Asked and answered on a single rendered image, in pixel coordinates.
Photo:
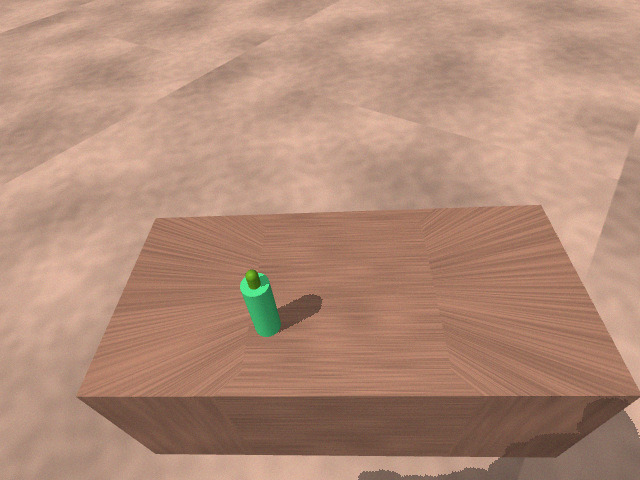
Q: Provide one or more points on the bottle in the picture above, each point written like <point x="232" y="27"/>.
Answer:
<point x="259" y="299"/>

